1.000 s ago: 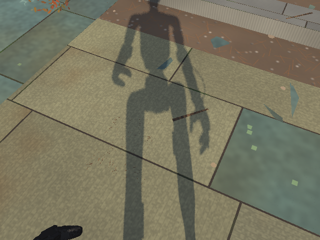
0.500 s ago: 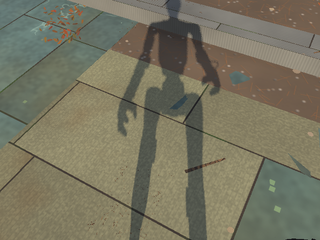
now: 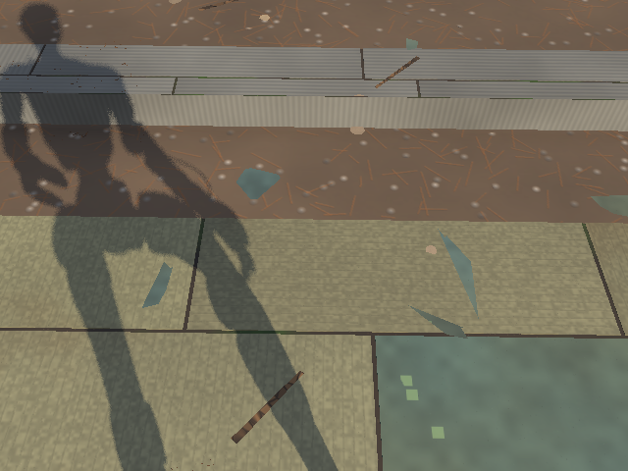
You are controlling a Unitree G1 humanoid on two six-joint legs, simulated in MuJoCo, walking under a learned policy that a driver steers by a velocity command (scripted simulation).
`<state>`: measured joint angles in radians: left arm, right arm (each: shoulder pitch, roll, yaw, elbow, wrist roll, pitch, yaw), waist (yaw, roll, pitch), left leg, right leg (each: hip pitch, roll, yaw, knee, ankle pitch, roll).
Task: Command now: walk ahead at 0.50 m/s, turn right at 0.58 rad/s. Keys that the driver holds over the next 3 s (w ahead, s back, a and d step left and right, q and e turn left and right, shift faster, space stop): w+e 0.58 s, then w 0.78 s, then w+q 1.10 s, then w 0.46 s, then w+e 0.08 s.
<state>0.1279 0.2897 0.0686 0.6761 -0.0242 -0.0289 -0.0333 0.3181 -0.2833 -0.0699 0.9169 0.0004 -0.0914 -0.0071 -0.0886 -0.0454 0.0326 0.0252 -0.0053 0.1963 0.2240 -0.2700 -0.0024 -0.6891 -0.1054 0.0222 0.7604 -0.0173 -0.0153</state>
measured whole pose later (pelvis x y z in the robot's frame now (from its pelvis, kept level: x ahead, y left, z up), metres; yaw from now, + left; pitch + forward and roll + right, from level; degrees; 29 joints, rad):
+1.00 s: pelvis +0.54 -0.12 +0.00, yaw -27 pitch +2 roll +2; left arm 0.10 0.27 0.04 0.65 -0.01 -0.06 -0.02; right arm 0.39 -0.28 -0.06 0.85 0.02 -0.08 0.02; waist -0.11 -0.04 0.02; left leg -0.05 -0.04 0.02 0.25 -0.23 0.02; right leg -0.61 -0.08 0.05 0.65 -0.06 0.00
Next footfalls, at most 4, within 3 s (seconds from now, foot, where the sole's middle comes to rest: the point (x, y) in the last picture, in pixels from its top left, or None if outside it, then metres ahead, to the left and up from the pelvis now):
0.14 right None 0.25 -0.13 -0.78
0.62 left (306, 424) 0.57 -0.01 -0.78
1.12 right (451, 363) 0.68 -0.35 -0.78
1.66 left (390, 239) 1.05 -0.27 -0.78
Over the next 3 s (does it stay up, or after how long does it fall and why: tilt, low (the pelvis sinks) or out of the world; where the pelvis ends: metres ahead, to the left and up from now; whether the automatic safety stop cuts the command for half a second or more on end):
stays up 1.59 -0.23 0.12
